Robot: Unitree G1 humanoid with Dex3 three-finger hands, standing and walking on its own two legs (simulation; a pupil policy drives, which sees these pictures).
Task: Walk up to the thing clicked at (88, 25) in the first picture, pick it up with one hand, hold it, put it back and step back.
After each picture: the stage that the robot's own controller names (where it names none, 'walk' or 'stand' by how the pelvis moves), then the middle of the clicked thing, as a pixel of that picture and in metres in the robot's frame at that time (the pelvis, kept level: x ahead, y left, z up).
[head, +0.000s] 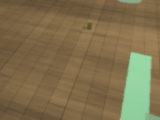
stand; (89, 24) +1.70 -0.06 -0.72
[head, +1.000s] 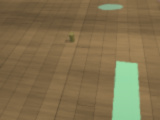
walk; (71, 37) +1.55 +0.25 -0.71
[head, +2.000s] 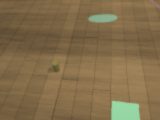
walk; (55, 66) +0.99 +0.37 -0.72
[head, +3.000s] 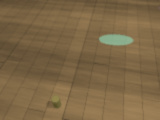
walk; (56, 101) +0.61 +0.28 -0.71
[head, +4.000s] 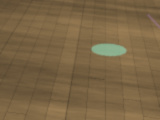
stand; out of the picture +0.39 +0.18 -0.70
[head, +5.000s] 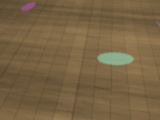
stand; out of the picture +0.35 +0.20 -0.72
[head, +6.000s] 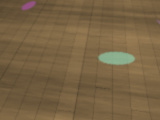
stand; out of the picture +0.34 +0.20 -0.73
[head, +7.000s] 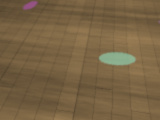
stand; out of the picture +0.34 +0.20 -0.73
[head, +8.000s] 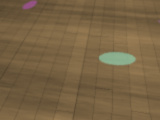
stand; out of the picture +0.34 +0.20 -0.73
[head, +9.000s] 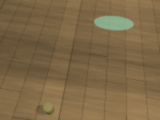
go down; (48, 108) +0.38 +0.19 -0.63
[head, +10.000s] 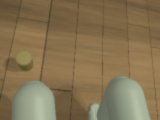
go down; (25, 61) +0.44 +0.21 -0.30
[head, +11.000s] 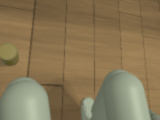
close in; (9, 55) +0.44 +0.22 -0.27
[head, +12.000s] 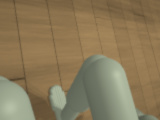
close; out of the picture +0.43 +0.26 -0.23
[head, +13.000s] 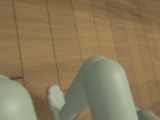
lift; out of the picture +0.41 +0.26 -0.23
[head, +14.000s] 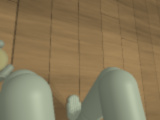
lift; out of the picture +0.36 +0.24 -0.17
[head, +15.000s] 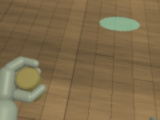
lift; (31, 85) +0.33 +0.18 +0.01
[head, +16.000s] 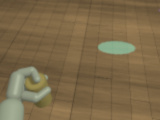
hold; (39, 90) +0.33 +0.16 +0.00
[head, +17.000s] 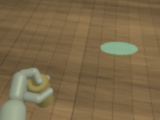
hold; (41, 91) +0.32 +0.16 +0.00
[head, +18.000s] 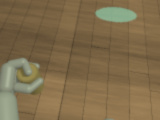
crouch; (31, 79) +0.36 +0.18 -0.06
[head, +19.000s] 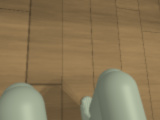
lower; out of the picture +0.48 +0.25 -0.12
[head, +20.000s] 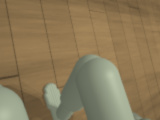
lower; out of the picture +0.44 +0.28 -0.24
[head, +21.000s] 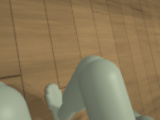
lower; out of the picture +0.43 +0.28 -0.24
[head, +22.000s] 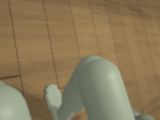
lower; out of the picture +0.44 +0.27 -0.24
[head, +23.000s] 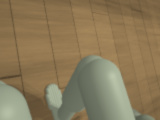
lower; out of the picture +0.44 +0.27 -0.24
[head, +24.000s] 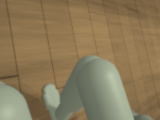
open; out of the picture +0.43 +0.25 -0.24
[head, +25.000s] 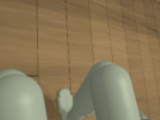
stand; out of the picture +0.43 +0.24 -0.25
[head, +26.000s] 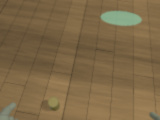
stand; (54, 104) +0.40 +0.17 -0.57
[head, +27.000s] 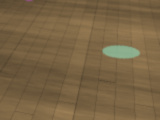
stand; out of the picture +0.38 +0.17 -0.67
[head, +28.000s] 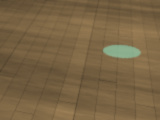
stand; out of the picture +0.37 +0.17 -0.67
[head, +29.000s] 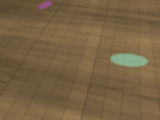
stand; out of the picture +0.38 +0.15 -0.72
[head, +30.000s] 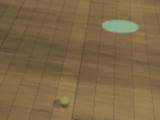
walk; (65, 102) +0.46 +0.10 -0.71
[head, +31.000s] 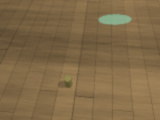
walk; (68, 81) +0.71 +0.17 -0.70
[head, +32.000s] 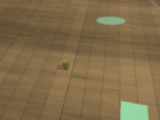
stand; (65, 64) +1.03 +0.20 -0.70
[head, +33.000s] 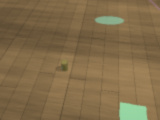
stand; (64, 65) +1.00 +0.20 -0.72
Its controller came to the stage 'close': yes
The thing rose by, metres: 0.72
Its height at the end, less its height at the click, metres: +0.00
